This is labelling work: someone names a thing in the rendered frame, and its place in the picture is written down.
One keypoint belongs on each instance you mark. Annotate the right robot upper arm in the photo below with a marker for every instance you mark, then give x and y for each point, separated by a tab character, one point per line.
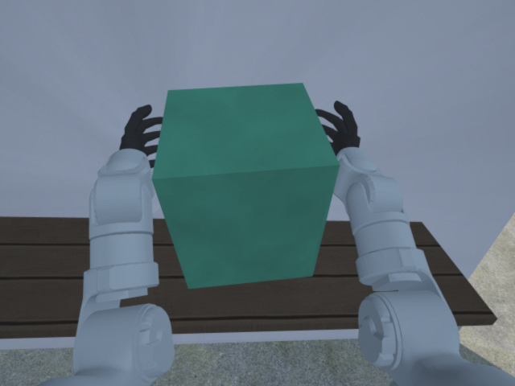
413	336

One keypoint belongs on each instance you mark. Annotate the robot right forearm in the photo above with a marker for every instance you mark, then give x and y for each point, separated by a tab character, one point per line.
387	255

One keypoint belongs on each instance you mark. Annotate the left robot upper arm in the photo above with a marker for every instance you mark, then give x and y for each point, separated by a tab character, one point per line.
126	346

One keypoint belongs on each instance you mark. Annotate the robot left forearm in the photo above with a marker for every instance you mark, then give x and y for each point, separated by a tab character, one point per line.
120	232

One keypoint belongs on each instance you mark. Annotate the carton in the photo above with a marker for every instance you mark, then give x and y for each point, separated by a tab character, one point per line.
245	177

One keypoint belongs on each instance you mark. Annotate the robot left hand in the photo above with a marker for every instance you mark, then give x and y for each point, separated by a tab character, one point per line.
135	138

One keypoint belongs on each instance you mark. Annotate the robot right hand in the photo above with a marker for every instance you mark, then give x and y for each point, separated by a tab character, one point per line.
346	134

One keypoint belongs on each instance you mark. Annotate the table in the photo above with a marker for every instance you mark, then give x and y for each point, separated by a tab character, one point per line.
43	260

